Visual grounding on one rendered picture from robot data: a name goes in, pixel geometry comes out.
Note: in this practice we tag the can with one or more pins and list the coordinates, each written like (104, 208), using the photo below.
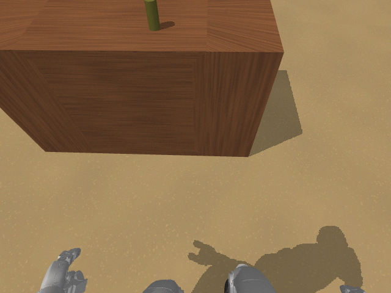
(152, 15)

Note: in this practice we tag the left robot hand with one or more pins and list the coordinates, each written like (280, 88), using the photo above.
(58, 275)

